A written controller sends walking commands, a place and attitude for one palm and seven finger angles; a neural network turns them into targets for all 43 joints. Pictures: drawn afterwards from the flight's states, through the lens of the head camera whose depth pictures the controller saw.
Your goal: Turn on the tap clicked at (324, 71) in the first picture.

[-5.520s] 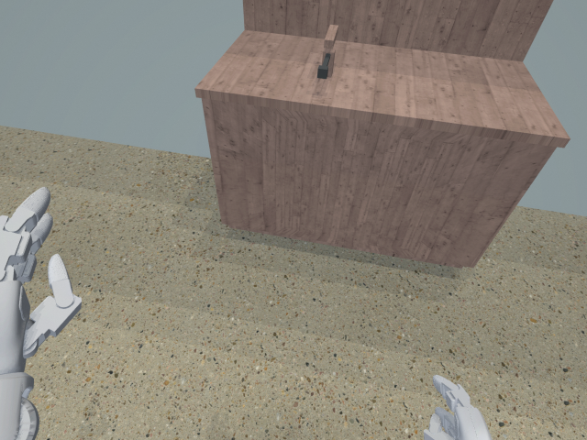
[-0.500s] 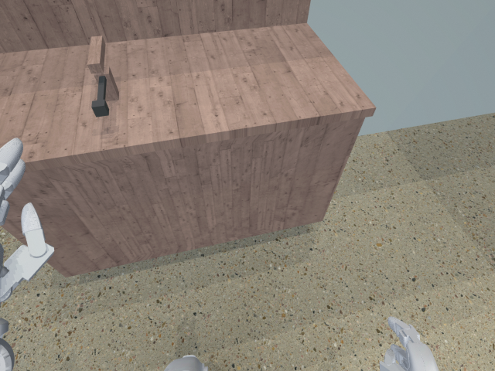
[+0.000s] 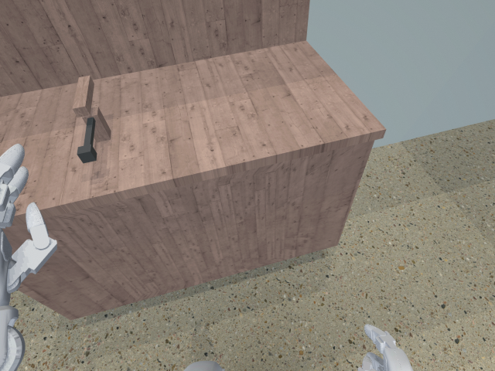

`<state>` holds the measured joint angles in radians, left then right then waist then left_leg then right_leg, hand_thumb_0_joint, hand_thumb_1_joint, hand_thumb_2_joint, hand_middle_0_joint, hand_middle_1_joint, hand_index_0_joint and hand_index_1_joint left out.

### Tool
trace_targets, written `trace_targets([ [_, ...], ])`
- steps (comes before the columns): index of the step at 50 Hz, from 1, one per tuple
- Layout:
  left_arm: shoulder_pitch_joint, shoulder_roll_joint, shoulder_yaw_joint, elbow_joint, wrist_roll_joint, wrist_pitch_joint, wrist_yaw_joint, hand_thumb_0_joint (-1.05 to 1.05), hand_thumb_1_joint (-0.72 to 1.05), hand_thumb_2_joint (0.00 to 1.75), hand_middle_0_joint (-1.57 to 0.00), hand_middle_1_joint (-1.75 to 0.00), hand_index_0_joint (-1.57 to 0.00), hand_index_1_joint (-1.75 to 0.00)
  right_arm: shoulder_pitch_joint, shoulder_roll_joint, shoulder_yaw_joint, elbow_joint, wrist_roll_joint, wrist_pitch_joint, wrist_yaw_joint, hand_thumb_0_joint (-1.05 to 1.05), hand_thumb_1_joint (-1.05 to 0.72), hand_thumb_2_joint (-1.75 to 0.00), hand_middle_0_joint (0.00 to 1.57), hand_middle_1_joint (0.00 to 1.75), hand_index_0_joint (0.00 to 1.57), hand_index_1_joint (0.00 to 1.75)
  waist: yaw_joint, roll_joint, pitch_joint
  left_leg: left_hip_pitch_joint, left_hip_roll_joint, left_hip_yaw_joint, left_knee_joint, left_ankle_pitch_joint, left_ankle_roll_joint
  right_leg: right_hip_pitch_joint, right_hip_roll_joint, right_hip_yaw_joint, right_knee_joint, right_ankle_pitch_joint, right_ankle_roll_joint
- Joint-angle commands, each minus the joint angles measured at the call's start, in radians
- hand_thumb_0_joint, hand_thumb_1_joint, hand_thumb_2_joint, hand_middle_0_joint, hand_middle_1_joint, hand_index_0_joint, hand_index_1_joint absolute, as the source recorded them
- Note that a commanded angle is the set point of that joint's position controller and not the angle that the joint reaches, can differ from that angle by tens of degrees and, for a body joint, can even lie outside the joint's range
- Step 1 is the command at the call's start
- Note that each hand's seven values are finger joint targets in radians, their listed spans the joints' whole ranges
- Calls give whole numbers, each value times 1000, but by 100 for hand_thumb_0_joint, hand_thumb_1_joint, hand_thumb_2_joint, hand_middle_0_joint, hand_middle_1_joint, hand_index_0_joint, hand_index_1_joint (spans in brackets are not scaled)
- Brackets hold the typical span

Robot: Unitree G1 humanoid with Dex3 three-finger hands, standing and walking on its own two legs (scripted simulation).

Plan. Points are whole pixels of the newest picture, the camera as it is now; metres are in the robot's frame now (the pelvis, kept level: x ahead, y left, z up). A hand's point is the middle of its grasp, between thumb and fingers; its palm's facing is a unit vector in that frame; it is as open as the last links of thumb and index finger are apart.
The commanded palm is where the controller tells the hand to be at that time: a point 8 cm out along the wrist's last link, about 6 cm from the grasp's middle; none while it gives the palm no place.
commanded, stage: take the last steps up to it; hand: left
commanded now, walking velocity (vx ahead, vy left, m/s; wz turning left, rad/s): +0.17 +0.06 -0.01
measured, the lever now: (87, 153) +0.51 +0.40 +0.04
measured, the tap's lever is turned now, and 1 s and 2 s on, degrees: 0 0 0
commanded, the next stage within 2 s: come to a stop and stand still in 0.16 s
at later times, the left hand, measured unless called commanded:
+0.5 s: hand (62, 194) +0.28 +0.25 +0.20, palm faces +0.37 -0.85 -0.38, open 7.5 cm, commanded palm +0.23 +0.29 +0.19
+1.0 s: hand (79, 234) +0.23 +0.21 +0.18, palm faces +0.38 -0.84 -0.39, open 7.4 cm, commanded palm +0.19 +0.25 +0.19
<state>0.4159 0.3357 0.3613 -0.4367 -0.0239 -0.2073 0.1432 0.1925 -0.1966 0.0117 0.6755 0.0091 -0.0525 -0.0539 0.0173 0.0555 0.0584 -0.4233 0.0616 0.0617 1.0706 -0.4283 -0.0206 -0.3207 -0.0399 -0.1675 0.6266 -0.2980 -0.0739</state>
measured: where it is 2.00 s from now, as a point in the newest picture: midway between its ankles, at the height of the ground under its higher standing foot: outside the picture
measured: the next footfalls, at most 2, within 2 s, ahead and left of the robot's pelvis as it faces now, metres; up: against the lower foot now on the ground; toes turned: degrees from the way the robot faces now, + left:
left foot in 0.28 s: +0.15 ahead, +0.14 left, +0.00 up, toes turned +8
right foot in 0.58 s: +0.12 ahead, -0.09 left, +0.00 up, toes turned -5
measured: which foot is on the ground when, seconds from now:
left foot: up 0.00-0.26, down 0.28-0.64, up 0.66-0.88, down 0.90-1.00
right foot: down 0.00-0.30, up 0.32-0.56, down 0.58-1.00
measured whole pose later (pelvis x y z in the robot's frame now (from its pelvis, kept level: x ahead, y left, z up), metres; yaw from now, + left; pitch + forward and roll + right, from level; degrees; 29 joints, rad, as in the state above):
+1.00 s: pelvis +0.02 -0.02 +0.01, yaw -2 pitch -2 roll +1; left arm 0.49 0.37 0.34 -0.49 -0.03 -0.19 0.16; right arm 0.24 -0.24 -0.01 0.60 0.01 -0.04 -0.09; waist 0.00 -0.02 0.02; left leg -0.20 0.02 0.05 0.49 -0.26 -0.01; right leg -0.29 0.02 -0.11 0.47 -0.17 -0.04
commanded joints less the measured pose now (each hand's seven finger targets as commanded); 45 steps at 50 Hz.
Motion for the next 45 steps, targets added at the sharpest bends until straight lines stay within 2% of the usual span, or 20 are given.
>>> trace_targets([
  [1, -5, 218, 135, -241, 7, -86, 26, 0, 90, 90, -20, -30, -20, -30, -103, -93, -37, -169, -6, -44, -6, 0, -90, -90, 20, 30, 20, 30, -16, -135, -136, -233, 38, -50, 97, 54, -11, 263, -301, 315, -284, 449, -92],
  [4, 50, 230, 162, -264, -1, -94, 36, 0, 90, 90, -20, -30, -20, -30, -95, -92, -46, -189, -9, -33, -12, 0, -90, -90, 20, 30, 20, 30, -20, -147, -169, -127, 25, 22, -145, 112, -8, 259, -258, 199, -269, 536, -69],
  [7, 83, 217, 162, -298, -9, -90, 44, 0, 90, 90, -20, -30, -20, -30, -81, -87, -51, -228, -10, -39, -13, 0, -90, -90, 20, 30, 20, 30, 9, -173, -186, -48, -1, 78, -346, 129, 6, 281, -248, 207, -254, 507, -77],
  [12, 2, 202, 125, -298, -10, -77, 51, 0, 90, 90, -20, -30, -20, -30, -47, -111, -68, -238, -6, -39, -26, 0, -90, -90, 20, 30, 20, 30, -17, -119, -167, 217, -12, 94, -604, 267, 21, 155, -189, 178, -155, 211, -15],
  [13, -18, 205, 122, -295, -10, -80, 48, 0, 90, 90, -20, -30, -20, -30, -47, -125, -74, -242, -2, -37, -32, 0, -90, -90, 20, 30, 20, 30, -19, -39, -158, 290, 37, 31, -642, 287, 45, 83, -152, 167, -79, 152, 14],
  [14, -25, 193, 111, -288, -16, -78, 43, 0, 90, 90, -20, -30, -20, -30, -47, -144, -77, -251, 5, -35, -37, 0, -90, -90, 20, 30, 20, 30, -22, 95, -160, 361, 170, -145, -673, 435, 100, -23, -62, 107, 51, 59, 61],
  [15, -23, 186, 99, -270, -17, -81, 37, 0, 90, 90, -20, -30, -20, -30, -39, -141, -71, -255, 8, -36, -28, 0, -90, -90, 20, 30, 20, 30, -11, 149, -178, 407, 285, -303, -708, 645, 164, -107, -2, 90, 164, -213, 83],
  [16, -46, 209, 107, -279, -16, -87, 27, 0, 90, 90, -20, -30, -20, -30, -56, -123, -57, -241, -15, -43, -29, 0, -90, -90, 20, 30, 20, 30, -22, 251, -167, 378, 340, -394, -768, 697, 201, -155, 9, 127, 306, -304, 91],
  [17, -66, 219, 109, -292, -9, -91, 23, 0, 90, 90, -20, -30, -20, -30, -55, -112, -51, -229, -23, -52, -22, 0, -90, -90, 20, 30, 20, 30, -17, 209, -154, 354, 344, -377, -763, 731, 205, -146, -14, 167, 327, -266, 88],
  [18, -56, 204, 94, -310, -6, -88, 21, 0, 90, 90, -20, -30, -20, -30, -44, -113, -53, -223, -21, -58, -13, 0, -90, -90, 20, 30, 20, 30, -15, 153, -165, 371, 315, -292, -731, 786, 189, -136, -13, 164, 286, -214, 89],
  [20, -20, 194, 82, -374, -4, -75, 18, 0, 90, 90, -20, -30, -20, -30, -43, -118, -54, -230, -18, -74, 4, 0, -90, -90, 20, 30, 20, 30, -11, 157, -204, 397, 259, -151, -694, 859, 133, -81, 6, 122, 188, -143, 93],
  [24, 39, 193, 101, -336, -20, -36, 15, 0, 90, 90, -20, -30, -20, -30, -35, -116, -44, -236, -20, -87, 15, 0, -90, -90, 20, 30, 20, 30, -20, 187, -151, 270, 261, -94, -737, 690, 109, 27, 31, 80, 45, -98, 102],
  [28, 9, 174, 102, -262, -20, -20, 17, 0, 90, 90, -20, -30, -20, -30, -44, -110, -35, -233, -7, -84, 7, 0, -90, -90, 20, 30, 20, 30, -15, 137, -138, 143, 215, -32, -690, 376, 74, 188, 28, 68, -154, 41, 109],
  [30, -23, 189, 107, -246, -15, -20, 18, 0, 90, 90, -20, -30, -20, -30, -56, -92, -28, -238, -4, -77, 3, 0, -90, -90, 20, 30, 20, 30, -23, 7, -126, 86, 135, 9, -599, 191, 28, 212, -38, 165, -251, 194, 85],
  [32, -12, 188, 95, -217, -31, 6, 12, 0, 90, 90, -20, -30, -20, -30, -51, -76, -31, -234, -1, -71, -1, 0, -90, -90, 20, 30, 20, 30, -14, -246, -129, 107, -15, 32, -380, 29, -11, 60, -195, 411, -362, 141, 5],
  [34, -32, 195, 95, -247, -25, 10, 21, 0, 90, 90, -20, -30, -20, -30, -81, -68, -16, -218, -3, -63, 0, 0, -90, -90, 20, 30, 20, 30, -11, -202, -132, 49, -24, -46, -236, -16, -4, 78, -255, 456, -368, 186, -57],
  [36, -40, 192, 93, -264, -18, -5, 32, 0, 90, 90, -20, -30, -20, -30, -86, -64, -5, -204, -4, -60, -8, 0, -90, -90, 20, 30, 20, 30, -11, -184, -174, 30, -26, -58, -223, -2, -1, 162, -238, 352, -323, 249, -62],
  [39, -21, 198, 106, -262, -15, -15, 40, 0, 90, 90, -20, -30, -20, -30, -105, -75, -13, -205, -3, -57, -25, 0, -90, -90, 20, 30, 20, 30, -1, -160, -164, 54, -31, -39, -347, 19, 5, 193, -213, 299, -309, 275, -50],
  [43, 24, 190, 100, -283, -14, -27, 42, 0, 90, 90, -20, -30, -20, -30, -60, -103, -34, -214, -8, -45, -27, 0, -90, -90, 20, 30, 20, 30, -9, -81, -182, 216, -23, -34, -648, 186, 21, 172, -156, 291, -296, 129, 6],
  [45, 18, 195, 88, -306, -12, -37, 41, 0, 90, 90, -20, -30, -20, -30, -76, -134, -47, -235, -3, -45, -30, 0, -90, -90, 20, 30, 20, 30, 4, 38, -158, 228, 92, -132, -717, 324, 50, 149, -68, 249, -245, 61, 56],
])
